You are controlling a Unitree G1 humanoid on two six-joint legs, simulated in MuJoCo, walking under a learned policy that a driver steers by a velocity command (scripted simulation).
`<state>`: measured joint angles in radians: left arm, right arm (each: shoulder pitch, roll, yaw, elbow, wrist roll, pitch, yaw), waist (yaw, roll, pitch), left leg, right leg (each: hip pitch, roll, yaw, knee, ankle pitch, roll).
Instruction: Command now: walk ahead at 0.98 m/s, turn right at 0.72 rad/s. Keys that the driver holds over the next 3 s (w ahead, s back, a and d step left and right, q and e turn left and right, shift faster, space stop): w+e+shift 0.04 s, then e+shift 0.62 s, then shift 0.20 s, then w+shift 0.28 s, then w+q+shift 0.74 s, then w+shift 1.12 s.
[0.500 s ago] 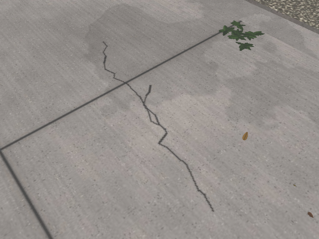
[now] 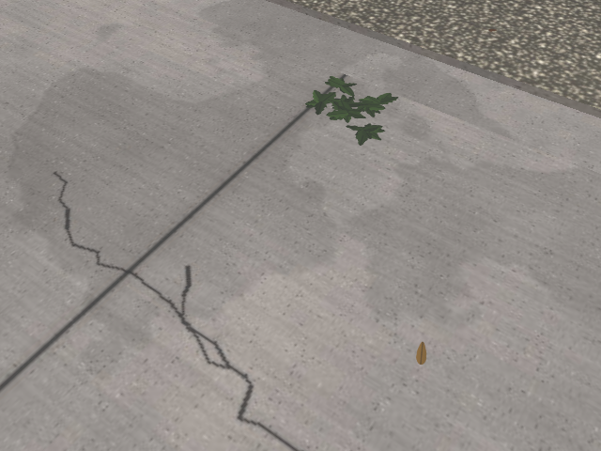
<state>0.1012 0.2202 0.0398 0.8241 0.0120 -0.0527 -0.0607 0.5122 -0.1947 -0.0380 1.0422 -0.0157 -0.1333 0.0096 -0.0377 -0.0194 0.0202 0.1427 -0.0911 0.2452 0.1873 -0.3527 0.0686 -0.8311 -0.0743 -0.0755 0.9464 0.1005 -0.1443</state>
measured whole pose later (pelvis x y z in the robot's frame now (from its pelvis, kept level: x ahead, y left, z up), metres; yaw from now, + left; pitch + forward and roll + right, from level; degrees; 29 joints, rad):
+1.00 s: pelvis +0.40 -0.01 +0.01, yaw -48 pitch +2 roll +2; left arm 0.30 0.25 0.03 0.67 0.01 -0.01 0.00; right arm 0.21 -0.31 -0.08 0.71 0.02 -0.03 -0.01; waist -0.01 0.03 -0.04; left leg -0.62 0.03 0.00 0.99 -0.28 0.00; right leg -0.30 0.00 0.05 0.53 -0.30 -0.06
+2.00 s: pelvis +0.97 -0.31 +0.01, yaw -10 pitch +2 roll -3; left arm 0.37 0.33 0.06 0.80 0.04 -0.10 0.00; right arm 0.14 -0.37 -0.06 0.70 -0.04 -0.02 0.06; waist 0.05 0.06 0.00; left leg -0.62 0.02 -0.03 1.22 -0.24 0.10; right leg -0.16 0.01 -0.14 0.42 -0.29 -0.01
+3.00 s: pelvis +1.96 -0.41 +0.01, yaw -4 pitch +1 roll -2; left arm 0.56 0.24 0.04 1.01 0.00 -0.11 -0.02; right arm -0.01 -0.24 0.03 0.68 -0.03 -0.06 0.05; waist 0.06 0.02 0.02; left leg -0.82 0.13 0.04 0.88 -0.04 0.08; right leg 0.14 0.10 -0.06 0.12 -0.28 -0.07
